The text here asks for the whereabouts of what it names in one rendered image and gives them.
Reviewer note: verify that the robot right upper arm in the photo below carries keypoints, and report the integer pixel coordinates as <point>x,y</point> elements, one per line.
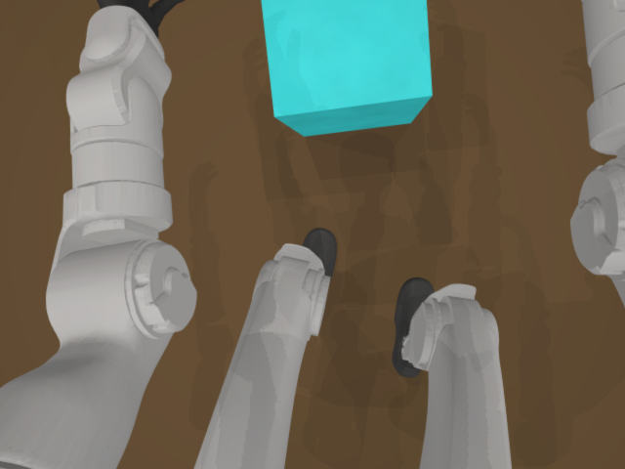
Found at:
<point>598,223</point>

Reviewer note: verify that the left robot hand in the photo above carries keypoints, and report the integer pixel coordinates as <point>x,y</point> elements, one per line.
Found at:
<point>152,15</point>

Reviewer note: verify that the robot right foot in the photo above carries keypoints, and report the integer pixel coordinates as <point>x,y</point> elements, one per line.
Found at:
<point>413,292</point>

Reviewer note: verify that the robot left forearm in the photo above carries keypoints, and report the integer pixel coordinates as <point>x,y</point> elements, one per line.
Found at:
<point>116,121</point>

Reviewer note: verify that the robot right forearm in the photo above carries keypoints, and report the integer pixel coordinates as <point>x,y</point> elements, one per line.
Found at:
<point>604,23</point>

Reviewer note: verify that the carton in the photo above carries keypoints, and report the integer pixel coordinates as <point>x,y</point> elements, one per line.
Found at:
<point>344,65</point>

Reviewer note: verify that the robot left upper arm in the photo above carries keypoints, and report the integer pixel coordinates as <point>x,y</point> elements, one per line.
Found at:
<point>115,309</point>

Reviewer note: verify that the robot right shin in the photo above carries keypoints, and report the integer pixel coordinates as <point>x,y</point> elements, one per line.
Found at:
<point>455,290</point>

